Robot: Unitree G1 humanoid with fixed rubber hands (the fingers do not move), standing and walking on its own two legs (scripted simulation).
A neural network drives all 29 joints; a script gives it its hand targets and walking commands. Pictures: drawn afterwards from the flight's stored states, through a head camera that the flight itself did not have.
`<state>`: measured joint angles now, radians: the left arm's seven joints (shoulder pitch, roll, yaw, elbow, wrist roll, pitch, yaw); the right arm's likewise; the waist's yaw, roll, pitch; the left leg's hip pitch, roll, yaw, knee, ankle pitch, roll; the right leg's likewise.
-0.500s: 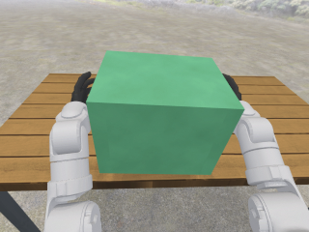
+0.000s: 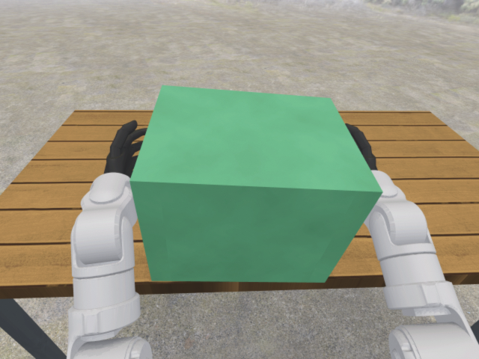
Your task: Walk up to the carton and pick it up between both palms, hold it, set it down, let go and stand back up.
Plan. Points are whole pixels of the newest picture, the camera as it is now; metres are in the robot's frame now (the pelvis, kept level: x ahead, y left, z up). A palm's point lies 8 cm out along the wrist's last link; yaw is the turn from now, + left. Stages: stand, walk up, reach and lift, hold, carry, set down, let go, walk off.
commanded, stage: hold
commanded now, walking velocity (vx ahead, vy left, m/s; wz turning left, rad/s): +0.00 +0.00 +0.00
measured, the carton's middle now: (244, 185) +0.34 +0.00 +0.18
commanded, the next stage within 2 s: none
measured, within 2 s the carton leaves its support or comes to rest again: neither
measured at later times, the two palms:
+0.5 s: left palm (118, 177) +0.33 +0.19 +0.21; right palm (355, 169) +0.35 -0.18 +0.20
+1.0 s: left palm (121, 172) +0.33 +0.18 +0.21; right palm (360, 166) +0.35 -0.18 +0.21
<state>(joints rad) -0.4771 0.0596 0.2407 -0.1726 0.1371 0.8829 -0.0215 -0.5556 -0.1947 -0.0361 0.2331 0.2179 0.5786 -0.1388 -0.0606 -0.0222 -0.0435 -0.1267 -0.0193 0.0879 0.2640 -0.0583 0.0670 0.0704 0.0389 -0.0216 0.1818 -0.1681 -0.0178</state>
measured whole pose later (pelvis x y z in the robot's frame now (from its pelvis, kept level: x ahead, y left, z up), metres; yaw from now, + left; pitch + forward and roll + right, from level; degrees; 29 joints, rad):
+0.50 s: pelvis +0.00 +0.00 +0.00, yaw +0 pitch -5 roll -1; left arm -0.49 0.07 0.25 -0.13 0.15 0.88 -0.04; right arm -0.59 -0.18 -0.04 0.29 0.22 0.57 -0.14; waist -0.06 -0.04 -0.05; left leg -0.13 -0.02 0.08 0.26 -0.05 0.06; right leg 0.06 0.04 -0.03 0.18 -0.17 -0.02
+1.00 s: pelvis +0.00 -0.01 +0.00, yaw +0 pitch -5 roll -1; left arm -0.55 0.06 0.28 -0.07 0.16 0.88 -0.04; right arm -0.63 -0.19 -0.05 0.36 0.22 0.57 -0.13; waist -0.05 -0.04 -0.05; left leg -0.12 -0.02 0.08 0.25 -0.05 0.06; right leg 0.06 0.04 -0.02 0.20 -0.17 -0.02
